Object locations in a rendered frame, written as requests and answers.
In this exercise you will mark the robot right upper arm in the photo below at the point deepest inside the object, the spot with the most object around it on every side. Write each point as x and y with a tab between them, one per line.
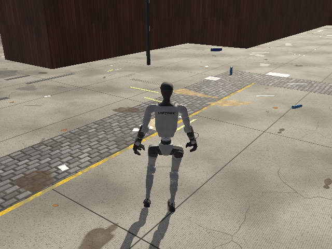
185	117

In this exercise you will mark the right robot forearm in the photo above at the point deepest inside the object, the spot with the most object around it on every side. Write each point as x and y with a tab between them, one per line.
191	136

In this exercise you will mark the robot head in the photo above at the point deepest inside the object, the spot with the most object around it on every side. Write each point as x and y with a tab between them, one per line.
166	91

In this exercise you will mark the right robot hand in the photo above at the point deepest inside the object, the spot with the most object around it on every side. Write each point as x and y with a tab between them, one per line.
194	146

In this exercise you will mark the left robot hand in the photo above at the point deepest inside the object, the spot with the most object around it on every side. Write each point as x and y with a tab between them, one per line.
135	147

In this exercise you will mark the robot right thigh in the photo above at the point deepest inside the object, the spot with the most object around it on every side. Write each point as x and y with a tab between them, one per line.
176	160

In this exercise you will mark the robot left upper arm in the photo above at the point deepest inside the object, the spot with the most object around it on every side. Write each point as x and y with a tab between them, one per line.
147	116

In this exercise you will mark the left robot forearm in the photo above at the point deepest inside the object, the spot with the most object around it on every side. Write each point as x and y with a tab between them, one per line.
139	137

